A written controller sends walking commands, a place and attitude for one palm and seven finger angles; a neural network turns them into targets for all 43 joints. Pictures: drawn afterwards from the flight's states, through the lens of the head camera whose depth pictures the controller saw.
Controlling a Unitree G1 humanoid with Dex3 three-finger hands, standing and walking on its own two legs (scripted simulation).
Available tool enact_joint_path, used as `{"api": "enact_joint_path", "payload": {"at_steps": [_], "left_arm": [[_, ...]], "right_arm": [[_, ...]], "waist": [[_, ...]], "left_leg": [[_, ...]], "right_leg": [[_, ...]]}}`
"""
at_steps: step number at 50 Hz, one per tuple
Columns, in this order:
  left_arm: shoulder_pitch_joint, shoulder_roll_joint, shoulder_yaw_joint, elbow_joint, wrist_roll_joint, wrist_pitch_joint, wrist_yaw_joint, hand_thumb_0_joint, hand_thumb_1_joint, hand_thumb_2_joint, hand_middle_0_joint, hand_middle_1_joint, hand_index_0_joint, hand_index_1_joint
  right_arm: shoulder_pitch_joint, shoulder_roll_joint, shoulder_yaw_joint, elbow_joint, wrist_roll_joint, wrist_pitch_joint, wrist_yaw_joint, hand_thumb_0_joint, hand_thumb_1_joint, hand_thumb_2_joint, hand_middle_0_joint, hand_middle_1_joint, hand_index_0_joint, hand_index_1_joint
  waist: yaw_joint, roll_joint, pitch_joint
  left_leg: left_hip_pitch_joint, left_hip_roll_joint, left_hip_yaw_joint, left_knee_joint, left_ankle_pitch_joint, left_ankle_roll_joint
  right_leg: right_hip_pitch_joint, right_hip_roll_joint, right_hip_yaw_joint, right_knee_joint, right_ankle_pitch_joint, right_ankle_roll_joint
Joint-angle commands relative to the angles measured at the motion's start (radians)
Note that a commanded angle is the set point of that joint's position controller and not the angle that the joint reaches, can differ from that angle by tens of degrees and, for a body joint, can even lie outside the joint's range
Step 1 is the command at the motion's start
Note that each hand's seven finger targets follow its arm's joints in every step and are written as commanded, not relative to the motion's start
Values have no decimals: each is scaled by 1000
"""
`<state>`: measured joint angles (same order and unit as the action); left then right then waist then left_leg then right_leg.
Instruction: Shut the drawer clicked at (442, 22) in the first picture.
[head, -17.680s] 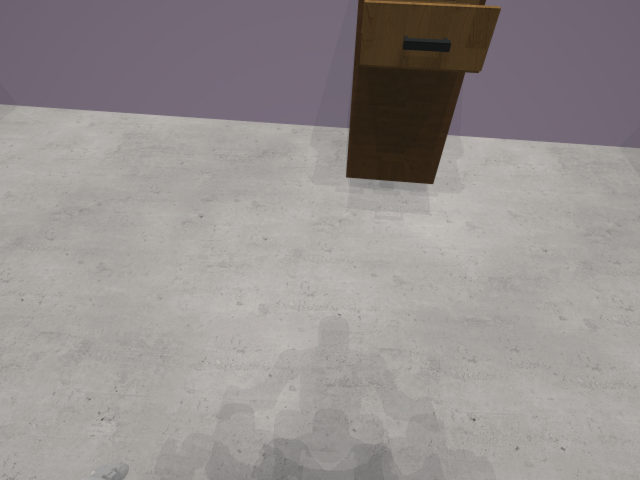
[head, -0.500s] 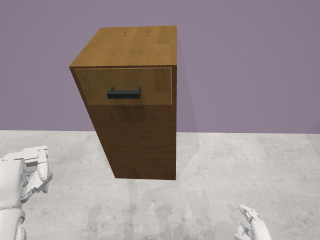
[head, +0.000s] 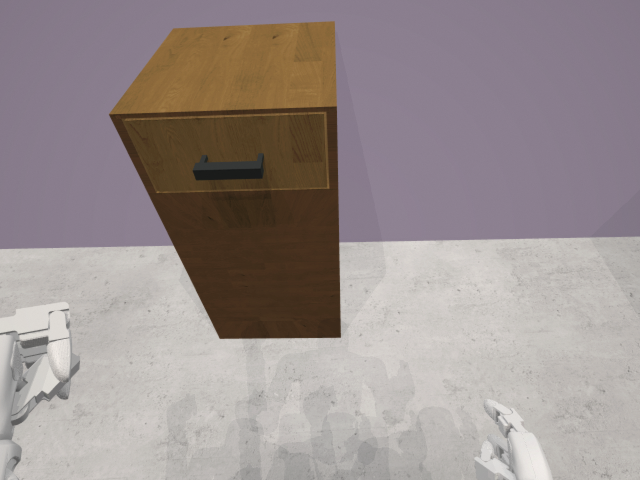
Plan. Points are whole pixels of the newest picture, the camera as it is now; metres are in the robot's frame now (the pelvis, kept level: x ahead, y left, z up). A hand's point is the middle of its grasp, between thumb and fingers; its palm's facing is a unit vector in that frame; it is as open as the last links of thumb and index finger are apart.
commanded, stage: step back with the hand held close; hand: left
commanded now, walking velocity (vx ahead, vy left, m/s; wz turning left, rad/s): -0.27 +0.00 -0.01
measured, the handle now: (230, 164) +0.68 +0.24 +0.01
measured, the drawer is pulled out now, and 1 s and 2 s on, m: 0.00 0.00 0.00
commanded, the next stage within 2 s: stop stepping back and stand still in 1.16 s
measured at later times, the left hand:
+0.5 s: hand (13, 435) +0.13 +0.26 +0.15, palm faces +0.37 -0.78 -0.51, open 3.3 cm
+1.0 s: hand out of the picture +0.07 +0.23 +0.15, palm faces +0.25 -0.82 -0.52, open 3.3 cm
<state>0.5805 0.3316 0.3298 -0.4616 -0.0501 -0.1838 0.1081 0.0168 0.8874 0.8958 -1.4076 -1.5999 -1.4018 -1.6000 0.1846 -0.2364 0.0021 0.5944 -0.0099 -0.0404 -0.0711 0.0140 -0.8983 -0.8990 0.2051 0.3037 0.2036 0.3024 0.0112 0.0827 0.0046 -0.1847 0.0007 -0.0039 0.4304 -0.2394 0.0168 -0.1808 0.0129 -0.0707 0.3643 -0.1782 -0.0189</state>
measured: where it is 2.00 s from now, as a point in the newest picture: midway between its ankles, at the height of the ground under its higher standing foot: outside the picture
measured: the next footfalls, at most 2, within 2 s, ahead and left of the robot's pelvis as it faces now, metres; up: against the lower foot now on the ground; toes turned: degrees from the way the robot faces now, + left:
right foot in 0.86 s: -0.17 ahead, -0.10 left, +0.00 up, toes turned +3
left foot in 1.18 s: -0.10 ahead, +0.09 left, +0.00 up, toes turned -1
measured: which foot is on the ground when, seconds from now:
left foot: down 0.00-1.00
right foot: down 0.00-0.66, up 0.68-0.84, down 0.86-1.00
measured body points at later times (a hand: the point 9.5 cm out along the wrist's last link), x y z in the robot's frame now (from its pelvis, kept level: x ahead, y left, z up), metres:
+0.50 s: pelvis -0.06 +0.02 -0.01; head -0.04 +0.01 +0.43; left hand +0.10 +0.30 +0.18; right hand +0.13 -0.22 -0.09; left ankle -0.01 +0.11 -0.74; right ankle +0.01 -0.11 -0.74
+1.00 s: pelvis -0.14 +0.01 -0.01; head -0.08 +0.01 +0.43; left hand +0.05 +0.27 +0.18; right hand +0.06 -0.22 -0.10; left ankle -0.01 +0.11 -0.74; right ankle -0.21 -0.10 -0.74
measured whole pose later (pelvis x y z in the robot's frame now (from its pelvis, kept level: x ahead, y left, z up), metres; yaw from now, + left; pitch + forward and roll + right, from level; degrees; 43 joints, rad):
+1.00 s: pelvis -0.14 +0.01 -0.01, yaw -1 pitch +5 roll -2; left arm 0.60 0.44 0.38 -0.63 -0.05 -0.28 0.11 0.02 0.89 0.90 -1.41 -1.60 -1.40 -1.60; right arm 0.09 -0.19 0.01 0.60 -0.02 -0.10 -0.05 0.01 -0.90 -0.90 0.21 0.30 0.21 0.30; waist 0.02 0.02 0.05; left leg -0.50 0.02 0.00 0.40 0.02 0.02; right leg -0.22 0.09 0.04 0.48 -0.34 -0.03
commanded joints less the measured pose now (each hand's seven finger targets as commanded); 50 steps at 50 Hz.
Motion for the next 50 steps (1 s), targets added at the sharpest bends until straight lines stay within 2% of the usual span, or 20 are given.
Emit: {"api": "enact_joint_path", "payload": {"at_steps": [1, 4, 10, 13, 16, 21, 24, 26, 28, 31, 32, 33, 34, 37, 40, 41, 44, 46, 48, 50], "left_arm": [[42, 200, 152, -232, -9, -66, 25, 0, 900, 900, -1400, -1600, -1400, -1600], [54, 197, 149, -244, -11, -64, 29, 0, 900, 900, -1400, -1600, -1400, -1600], [46, 198, 143, -249, -2, -69, 38, 0, 900, 900, -1400, -1600, -1400, -1600], [46, 198, 142, -261, 9, -75, 39, 0, 900, 900, -1400, -1600, -1400, -1600], [39, 206, 158, -282, 26, -83, 41, 0, 900, 900, -1400, -1600, -1400, -1600], [15, 208, 172, -305, 42, -96, 43, 0, 900, 900, -1400, -1600, -1400, -1600], [10, 198, 161, -297, 37, -104, 48, 0, 900, 900, -1400, -1600, -1400, -1600], [-8, 217, 166, -310, 24, -110, 60, 0, 900, 900, -1400, -1600, -1400, -1600], [-10, 207, 154, -297, 16, -111, 74, 0, 900, 900, -1400, -1600, -1400, -1600], [-5, 209, 145, -337, 19, -120, 81, 0, 900, 900, -1400, -1600, -1400, -1600], [5, 217, 159, -344, 26, -128, 82, 0, 900, 900, -1400, -1600, -1400, -1600], [17, 216, 174, -346, 42, -137, 81, 0, 900, 900, -1400, -1600, -1400, -1600], [13, 205, 176, -342, 61, -140, 75, 0, 900, 900, -1400, -1600, -1400, -1600], [15, 224, 188, -362, 61, -144, 65, 0, 900, 900, -1400, -1600, -1400, -1600], [99, 206, 169, -341, 31, -149, 48, 0, 900, 900, -1400, -1600, -1400, -1600], [95, 201, 162, -350, 29, -152, 44, 0, 900, 900, -1400, -1600, -1400, -1600], [46, 241, 174, -360, 8, -176, 23, 0, 900, 900, -1400, -1600, -1400, -1600], [52, 253, 181, -378, -2, -174, 17, 0, 900, 900, -1400, -1600, -1400, -1600], [92, 260, 193, -394, -17, -159, 14, 0, 900, 900, -1400, -1600, -1400, -1600], [131, 295, 241, -371, -31, -146, 16, 0, 900, 900, -1400, -1600, -1400, -1600]], "right_arm": [[-109, -100, -50, -171, 6, -20, -18, 0, -900, -900, 200, 300, 200, 300], [-104, -98, -56, -185, 13, -8, -22, 0, -900, -900, 200, 300, 200, 300], [-97, -107, -61, -189, 16, -8, -30, 0, -900, -900, 200, 300, 200, 300], [-99, -114, -60, -199, 15, -16, -30, 0, -900, -900, 200, 300, 200, 300], [-103, -124, -60, -213, 11, -28, -31, 0, -900, -900, 200, 300, 200, 300], [-86, -125, -62, -222, 10, -47, -30, 0, -900, -900, 200, 300, 200, 300], [-62, -113, -63, -207, 8, -58, -26, 0, -900, -900, 200, 300, 200, 300], [-48, -105, -65, -183, 7, -58, -24, 0, -900, -900, 200, 300, 200, 300], [-47, -89, -57, -164, 5, -57, -25, 0, -900, -900, 200, 300, 200, 300], [-70, -109, -54, -166, 4, -61, -38, 0, -900, -900, 200, 300, 200, 300], [-79, -119, -51, -172, 3, -66, -43, 0, -900, -900, 200, 300, 200, 300], [-92, -134, -52, -181, 1, -77, -47, 0, -900, -900, 200, 300, 200, 300], [-92, -131, -56, -187, -1, -84, -46, 0, -900, -900, 200, 300, 200, 300], [-84, -106, -63, -191, -8, -106, -36, 0, -900, -900, 200, 300, 200, 300], [-58, -113, -58, -156, -19, -124, -17, 0, -900, -900, 200, 300, 200, 300], [-62, -118, -56, -147, -21, -130, -13, 0, -900, -900, 200, 300, 200, 300], [-57, -123, -52, -98, -27, -131, -6, 0, -900, -900, 200, 300, 200, 300], [-41, -102, -54, -90, -24, -112, 6, 0, -900, -900, 200, 300, 200, 300], [-57, -96, -60, -128, -1, -100, 13, 0, -900, -900, 200, 300, 200, 300], [-96, -85, -59, -163, 20, -79, 10, 0, -900, -900, 200, 300, 200, 300]], "waist": [[0, -48, -174], [-2, -64, -184], [-5, -57, -150], [-4, -19, -128], [-1, 20, -109], [-10, -20, -76], [-16, -120, -73], [-23, -184, -86], [-29, -213, -95], [-30, -43, -63], [-27, 52, -45], [-23, 163, -51], [-13, 216, -58], [-3, 63, -92], [-9, 79, -98], [-12, 111, -101], [-4, 88, -214], [-2, 59, -376], [-4, -25, -419], [-2, -172, -343]], "left_leg": [[-9, 33, -44, -26, 350, 15], [-23, 42, -51, -18, 391, 11], [-101, 57, -73, -57, 263, 23], [-190, 77, -98, -96, 154, 38], [-377, 109, -144, -162, -78, 70], [-507, 107, -150, -134, -277, 89], [-389, 46, -97, 16, -254, 60], [-219, -2, -50, 191, -186, 20], [-114, -6, -30, 250, -123, 7], [-143, 47, -110, 57, -173, 23], [-254, 104, -184, -70, -258, 47], [-488, 204, -310, -259, -452, 95], [-639, 269, -401, -354, -561, 129], [-471, 252, -343, -232, -245, 146], [-315, 211, -303, -199, -87, 122], [-263, 196, -275, -168, 21, 112], [24, 153, -177, -79, 466, 66], [252, 140, -111, 1, 736, 48], [310, 133, -74, 57, 734, 57], [180, 80, -24, 113, 420, 33]], "right_leg": [[75, -91, 68, 8, 296, 10], [69, -85, 60, 42, 327, 17], [42, -66, 64, 57, 202, 27], [67, -51, 68, 98, 138, 32], [169, -31, 79, 180, 91, 36], [176, -45, 123, 196, 49, 30], [8, -109, 197, 50, -100, 1], [-193, -195, 255, -79, -246, -48], [-302, -233, 222, -104, -272, -65], [-295, -143, 130, 0, -271, -21], [-214, -75, 99, 93, -276, 8], [10, 10, 77, 300, -195, 35], [145, 61, 76, 482, -112, 45], [50, 55, 121, 471, -175, 36], [0, 60, 101, 247, -203, 21], [-5, 53, 99, 173, -138, 20], [-71, 45, 88, 80, 29, 25], [-109, 28, 97, 103, 128, 37], [-138, 8, 107, 93, 213, 81], [-150, -71, 133, 8, 345, 86]]}}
